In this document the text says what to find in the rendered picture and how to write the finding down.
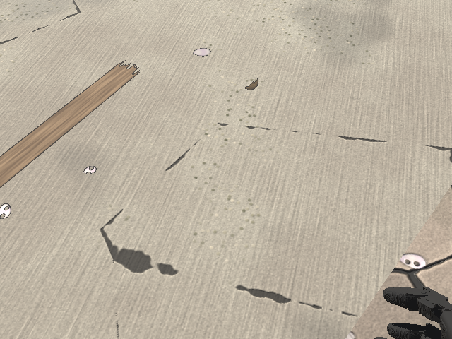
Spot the robot right hand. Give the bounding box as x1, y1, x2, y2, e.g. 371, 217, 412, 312
375, 287, 452, 339

